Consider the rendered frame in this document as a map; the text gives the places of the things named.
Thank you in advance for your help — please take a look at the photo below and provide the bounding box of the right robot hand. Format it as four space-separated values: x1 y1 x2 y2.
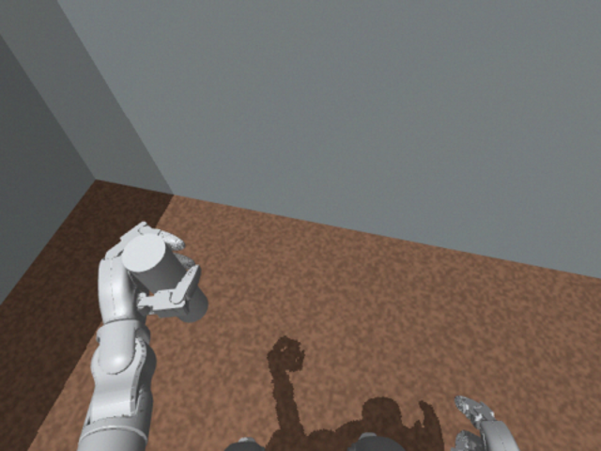
450 396 520 451

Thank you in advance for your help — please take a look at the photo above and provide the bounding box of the left robot arm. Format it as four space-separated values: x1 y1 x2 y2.
77 319 157 451

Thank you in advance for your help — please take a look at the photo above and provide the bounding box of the can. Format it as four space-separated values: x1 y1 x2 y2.
122 233 208 323

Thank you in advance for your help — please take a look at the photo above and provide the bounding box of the left robot hand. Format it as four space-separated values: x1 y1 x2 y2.
98 222 201 325

